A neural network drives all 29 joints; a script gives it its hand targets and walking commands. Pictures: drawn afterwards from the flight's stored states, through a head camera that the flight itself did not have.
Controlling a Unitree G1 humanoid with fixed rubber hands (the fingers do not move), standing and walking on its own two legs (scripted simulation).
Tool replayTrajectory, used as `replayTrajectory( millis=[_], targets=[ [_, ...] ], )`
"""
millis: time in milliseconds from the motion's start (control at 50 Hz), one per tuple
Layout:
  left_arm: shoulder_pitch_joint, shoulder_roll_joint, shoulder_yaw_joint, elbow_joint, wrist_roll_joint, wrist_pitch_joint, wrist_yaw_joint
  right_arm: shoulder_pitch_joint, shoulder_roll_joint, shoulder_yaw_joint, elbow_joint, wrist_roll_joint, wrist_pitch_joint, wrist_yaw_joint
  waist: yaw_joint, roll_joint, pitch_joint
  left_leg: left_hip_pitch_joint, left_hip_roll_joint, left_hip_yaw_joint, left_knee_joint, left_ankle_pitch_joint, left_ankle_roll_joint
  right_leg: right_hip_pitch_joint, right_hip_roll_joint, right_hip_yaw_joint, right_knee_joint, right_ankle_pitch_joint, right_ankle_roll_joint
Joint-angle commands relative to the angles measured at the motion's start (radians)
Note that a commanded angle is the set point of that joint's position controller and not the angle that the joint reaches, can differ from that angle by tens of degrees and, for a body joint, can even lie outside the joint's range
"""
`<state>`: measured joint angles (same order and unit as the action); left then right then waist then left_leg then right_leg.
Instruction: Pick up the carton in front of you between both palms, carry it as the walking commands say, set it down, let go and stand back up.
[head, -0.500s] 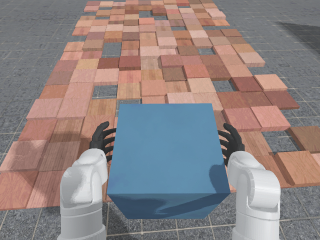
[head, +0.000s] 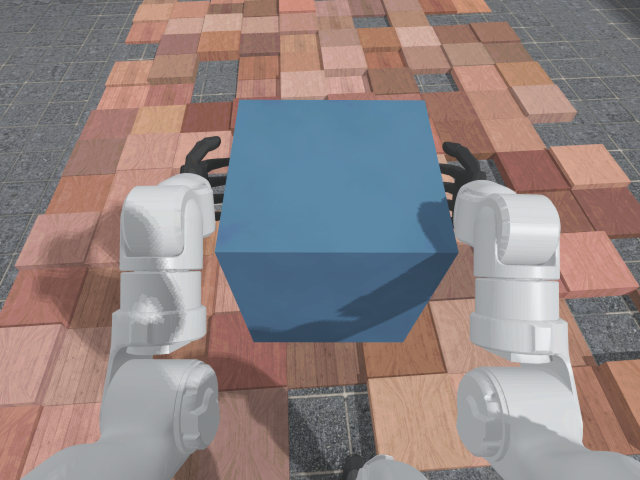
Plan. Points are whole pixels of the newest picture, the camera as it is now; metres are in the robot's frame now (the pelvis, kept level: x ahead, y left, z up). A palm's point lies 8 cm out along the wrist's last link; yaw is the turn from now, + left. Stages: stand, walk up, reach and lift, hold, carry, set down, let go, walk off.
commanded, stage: carry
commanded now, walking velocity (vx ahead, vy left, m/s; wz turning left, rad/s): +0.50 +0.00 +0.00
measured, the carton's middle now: (330, 234) +0.39 +0.00 +0.07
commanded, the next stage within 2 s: none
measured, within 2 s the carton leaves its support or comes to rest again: neither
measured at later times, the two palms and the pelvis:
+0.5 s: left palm (240, 25) +0.74 +0.14 +0.17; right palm (429, 32) +0.72 -0.16 +0.17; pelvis +0.33 +0.00 +0.04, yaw -1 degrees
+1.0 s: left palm out of the picture +1.04 +0.06 +0.23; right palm out of the picture +1.05 -0.24 +0.23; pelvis +0.65 -0.09 +0.07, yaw -2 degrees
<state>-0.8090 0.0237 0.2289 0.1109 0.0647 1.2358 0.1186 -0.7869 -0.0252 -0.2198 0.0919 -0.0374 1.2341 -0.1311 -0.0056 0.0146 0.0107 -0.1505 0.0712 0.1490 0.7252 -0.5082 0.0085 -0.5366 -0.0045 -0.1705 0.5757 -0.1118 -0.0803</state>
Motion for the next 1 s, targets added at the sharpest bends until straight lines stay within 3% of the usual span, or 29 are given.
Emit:
replayTrajectory(
  millis=[0,20,60,80,140,220,260,320,340,360,380,400,420,440,460,480,500,540,580,640,680,700,720,740,760,800,860,940,980],
  targets=[
    [-0.681,-1.007,-0.581,-0.083,-0.426,0.005,-0.199,-0.769,1.042,0.602,-0.135,0.430,0.013,0.210,0.076,-0.340,-0.650,-0.518,-0.129,-0.115,0.619,-0.034,0.015,0.920,-0.390,0.764,-0.180,0.076,-0.210],
    [-0.710,-1.011,-0.576,-0.134,-0.437,0.013,-0.200,-0.813,1.044,0.603,-0.168,0.431,0.022,0.199,0.073,-0.290,-0.622,-0.606,-0.071,-0.171,0.709,0.004,0.040,0.913,-0.375,0.699,-0.168,0.107,-0.211],
    [-0.794,-1.033,-0.582,-0.252,-0.470,0.030,-0.201,-0.864,1.046,0.590,-0.239,0.424,0.035,0.180,0.068,-0.126,-0.562,-0.650,-0.031,-0.174,0.678,0.086,0.046,0.827,-0.312,0.509,-0.126,0.308,-0.160],
    [-0.829,-1.034,-0.589,-0.303,-0.483,0.038,-0.197,-0.868,1.035,0.585,-0.268,0.416,0.041,0.170,0.070,-0.100,-0.568,-0.647,-0.016,-0.175,0.639,0.117,0.047,0.809,-0.296,0.453,-0.120,0.334,-0.144],
    [-0.838,-0.998,-0.598,-0.381,-0.496,0.062,-0.184,-0.804,0.976,0.578,-0.297,0.372,0.057,0.142,0.074,-0.118,-0.606,-0.696,-0.020,-0.145,0.582,0.140,0.046,0.859,-0.265,0.374,-0.090,0.438,-0.134],
    [-0.777,-0.972,-0.614,-0.338,-0.474,0.085,-0.196,-0.712,0.931,0.566,-0.232,0.299,0.073,0.133,0.098,-0.113,-0.581,-0.832,-0.024,-0.093,0.470,0.110,0.049,0.924,-0.254,0.334,-0.074,0.555,-0.152],
    [-0.779,-0.978,-0.622,-0.289,-0.469,0.090,-0.216,-0.706,0.931,0.570,-0.189,0.277,0.075,0.140,0.088,-0.111,-0.522,-0.726,-0.052,-0.047,0.277,0.192,0.045,0.815,-0.209,0.261,-0.100,0.579,-0.138],
    [-0.759,-1.004,-0.626,-0.190,-0.466,0.086,-0.244,-0.704,0.958,0.577,-0.121,0.270,0.072,0.158,0.089,-0.164,-0.470,-0.582,-0.103,0.025,-0.008,0.383,0.057,0.787,-0.154,0.159,-0.073,0.722,-0.097],
    [-0.762,-1.012,-0.626,-0.168,-0.468,0.081,-0.249,-0.713,0.966,0.580,-0.112,0.277,0.070,0.165,0.072,-0.181,-0.466,-0.472,-0.133,0.054,-0.104,0.420,0.069,0.756,-0.139,0.126,-0.037,0.830,-0.074],
    [-0.765,-1.022,-0.624,-0.150,-0.469,0.076,-0.251,-0.718,0.975,0.580,-0.102,0.287,0.069,0.173,0.021,-0.202,-0.496,-0.275,-0.172,0.090,-0.159,0.432,0.079,0.681,-0.154,0.106,0.054,0.927,-0.048],
    [-0.803,-1.049,-0.626,-0.161,-0.472,0.073,-0.253,-0.744,0.979,0.571,-0.091,0.278,0.054,0.174,-0.044,-0.076,-0.590,0.045,-0.143,0.053,-0.157,0.577,0.147,0.496,-0.113,0.058,0.236,0.909,0.013],
    [-0.841,-1.059,-0.635,-0.187,-0.481,0.069,-0.255,-0.722,0.991,0.574,-0.092,0.288,0.040,0.176,-0.111,0.014,-0.681,0.359,-0.056,-0.129,-0.163,0.605,0.255,0.226,-0.089,0.093,0.436,0.662,0.072],
    [-0.870,-1.072,-0.633,-0.212,-0.490,0.071,-0.257,-0.721,1.010,0.582,-0.109,0.309,0.030,0.178,-0.175,0.256,-0.663,0.530,0.123,-0.456,-0.269,0.795,0.361,-0.086,0.061,0.110,0.717,-0.079,0.106],
    [-0.882,-1.076,-0.623,-0.202,-0.484,0.070,-0.251,-0.739,1.019,0.601,-0.152,0.339,0.033,0.178,-0.143,0.300,-0.710,0.644,0.233,-0.587,-0.216,0.935,0.403,-0.226,0.065,0.227,0.919,-0.387,0.106],
    [-0.851,-1.060,-0.604,-0.205,-0.463,0.066,-0.239,-0.773,1.045,0.622,-0.222,0.374,0.034,0.179,-0.151,0.200,-0.666,0.628,0.221,-0.555,-0.179,0.938,0.377,-0.328,0.031,0.285,0.938,-0.395,0.084],
    [-0.838,-1.044,-0.591,-0.224,-0.442,0.064,-0.225,-0.819,1.066,0.636,-0.284,0.402,0.034,0.180,-0.141,0.125,-0.607,0.589,0.198,-0.498,-0.185,0.910,0.301,-0.367,-0.001,0.291,0.835,-0.392,0.057],
    [-0.812,-1.027,-0.575,-0.238,-0.415,0.062,-0.208,-0.852,1.083,0.648,-0.332,0.426,0.035,0.180,-0.125,0.099,-0.580,0.565,0.177,-0.456,-0.187,0.852,0.244,-0.373,-0.022,0.301,0.720,-0.369,0.042],
    [-0.731,-0.964,-0.539,-0.246,-0.356,0.058,-0.177,-0.874,1.074,0.659,-0.389,0.469,0.040,0.183,-0.118,0.093,-0.583,0.522,0.156,-0.409,-0.213,0.732,0.229,-0.336,-0.031,0.269,0.575,-0.320,0.050],
    [-0.678,-0.901,-0.516,-0.241,-0.297,0.056,-0.152,-0.884,1.047,0.670,-0.409,0.496,0.047,0.190,-0.104,0.090,-0.597,0.462,0.163,-0.372,-0.218,0.761,0.237,-0.266,-0.036,0.258,0.397,-0.295,0.069],
    [-0.652,-0.827,-0.496,-0.197,-0.236,0.064,-0.140,-0.893,1.025,0.684,-0.351,0.523,0.064,0.214,-0.075,0.159,-0.554,0.191,0.054,-0.157,-0.221,0.733,0.175,0.092,0.030,0.120,-0.016,0.040,0.086],
    [-0.659,-0.825,-0.500,-0.145,-0.231,0.080,-0.149,-0.896,1.022,0.692,-0.274,0.528,0.075,0.227,0.006,0.137,-0.558,0.031,0.031,-0.083,-0.101,0.716,0.143,0.393,0.053,0.014,-0.092,0.185,0.075],
    [-0.662,-0.829,-0.499,-0.107,-0.239,0.088,-0.159,-0.901,1.015,0.687,-0.233,0.520,0.081,0.232,0.057,0.051,-0.579,-0.077,-0.011,-0.055,0.080,0.664,0.126,0.562,0.029,0.025,-0.087,0.182,0.064],
    [-0.660,-0.842,-0.497,-0.058,-0.249,0.096,-0.171,-0.906,0.998,0.670,-0.171,0.505,0.090,0.236,0.111,-0.047,-0.555,-0.241,-0.035,-0.085,0.266,0.279,0.121,0.686,-0.073,0.138,-0.074,0.254,0.066],
    [-0.660,-0.799,-0.475,0.010,-0.242,0.097,-0.172,-0.889,1.007,0.629,-0.126,0.488,0.107,0.236,0.068,-0.331,-0.643,-0.501,-0.138,-0.124,0.486,0.017,0.059,0.876,-0.323,0.620,-0.093,0.406,-0.091],
    [-0.673,-0.831,-0.477,0.020,-0.270,0.103,-0.179,-0.906,0.979,0.596,-0.095,0.466,0.116,0.232,0.071,-0.279,-0.647,-0.563,-0.090,-0.192,0.583,0.010,0.053,0.882,-0.346,0.705,-0.123,0.208,-0.133],
    [-0.763,-0.916,-0.483,-0.027,-0.340,0.107,-0.205,-0.922,1.026,0.570,-0.051,0.440,0.120,0.225,0.060,-0.154,-0.559,-0.613,-0.062,-0.186,0.600,0.090,0.014,0.792,-0.283,0.576,-0.132,0.299,-0.103],
    [-0.903,-1.037,-0.508,-0.104,-0.431,0.104,-0.228,-0.932,1.088,0.522,-0.061,0.405,0.112,0.203,0.046,-0.168,-0.544,-0.627,-0.047,-0.174,0.499,0.188,0.010,0.774,-0.221,0.442,-0.139,0.368,-0.047],
    [-0.938,-1.072,-0.521,-0.149,-0.477,0.105,-0.231,-0.878,1.076,0.502,-0.059,0.358,0.104,0.165,0.059,-0.131,-0.553,-0.728,-0.050,-0.143,0.449,0.191,0.032,0.841,-0.224,0.401,-0.120,0.435,-0.088],
    [-0.925,-1.073,-0.527,-0.137,-0.476,0.106,-0.232,-0.829,1.054,0.492,-0.036,0.326,0.102,0.154,0.069,-0.104,-0.524,-0.710,-0.066,-0.106,0.311,0.159,0.031,0.798,-0.215,0.378,-0.154,0.427,-0.116]
  ],
)
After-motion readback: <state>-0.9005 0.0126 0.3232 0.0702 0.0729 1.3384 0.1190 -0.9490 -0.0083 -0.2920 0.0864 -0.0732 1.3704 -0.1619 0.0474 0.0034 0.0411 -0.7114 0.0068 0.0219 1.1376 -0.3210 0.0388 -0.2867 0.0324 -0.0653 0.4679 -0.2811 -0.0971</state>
